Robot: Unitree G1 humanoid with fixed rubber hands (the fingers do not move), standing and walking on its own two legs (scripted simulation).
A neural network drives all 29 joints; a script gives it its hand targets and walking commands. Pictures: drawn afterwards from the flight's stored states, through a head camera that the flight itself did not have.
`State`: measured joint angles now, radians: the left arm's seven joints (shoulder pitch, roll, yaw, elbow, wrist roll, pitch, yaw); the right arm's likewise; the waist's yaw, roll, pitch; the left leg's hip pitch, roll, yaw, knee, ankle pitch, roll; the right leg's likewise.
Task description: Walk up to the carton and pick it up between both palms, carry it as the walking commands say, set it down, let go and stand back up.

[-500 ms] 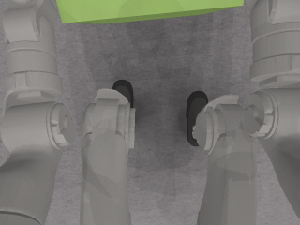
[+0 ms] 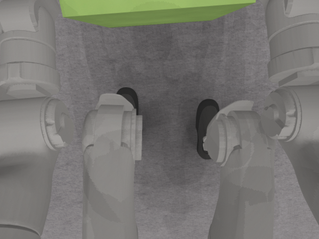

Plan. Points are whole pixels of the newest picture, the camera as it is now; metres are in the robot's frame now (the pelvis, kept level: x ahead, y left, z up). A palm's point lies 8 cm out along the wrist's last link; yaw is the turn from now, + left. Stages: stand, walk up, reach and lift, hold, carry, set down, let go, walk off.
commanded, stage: set down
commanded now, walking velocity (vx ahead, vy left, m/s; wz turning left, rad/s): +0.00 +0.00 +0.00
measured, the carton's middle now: out of the picture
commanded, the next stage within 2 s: none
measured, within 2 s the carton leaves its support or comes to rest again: rests again in 0.04 s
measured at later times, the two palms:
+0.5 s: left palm out of the picture +0.53 +0.24 -0.18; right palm out of the picture +0.57 -0.12 -0.17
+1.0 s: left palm out of the picture +0.53 +0.25 -0.18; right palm out of the picture +0.57 -0.12 -0.17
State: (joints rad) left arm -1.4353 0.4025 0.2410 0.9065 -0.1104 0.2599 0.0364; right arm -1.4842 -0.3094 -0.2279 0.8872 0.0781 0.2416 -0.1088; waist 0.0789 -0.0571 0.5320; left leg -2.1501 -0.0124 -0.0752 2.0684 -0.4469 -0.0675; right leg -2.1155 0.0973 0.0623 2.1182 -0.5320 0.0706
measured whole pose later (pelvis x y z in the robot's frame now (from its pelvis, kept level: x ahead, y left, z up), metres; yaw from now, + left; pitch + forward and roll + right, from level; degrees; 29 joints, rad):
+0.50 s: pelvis +0.00 +0.00 -0.01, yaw +0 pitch +31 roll +1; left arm -1.43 0.40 0.26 0.94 -0.13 0.22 0.02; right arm -1.48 -0.32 -0.18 0.94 0.13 0.23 -0.12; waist 0.08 -0.06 0.50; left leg -2.20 0.00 -0.08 2.11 -0.46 -0.07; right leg -2.18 0.12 0.06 2.16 -0.52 0.07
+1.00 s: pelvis +0.03 +0.00 -0.01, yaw -1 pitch +43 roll +0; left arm -1.25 0.33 0.34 0.96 -0.03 0.15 -0.01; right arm -1.33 -0.23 -0.25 1.00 0.03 0.14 -0.10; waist 0.06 -0.06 0.17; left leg -2.36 0.00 -0.08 2.10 -0.50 -0.07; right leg -2.33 0.11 0.06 2.14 -0.57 0.07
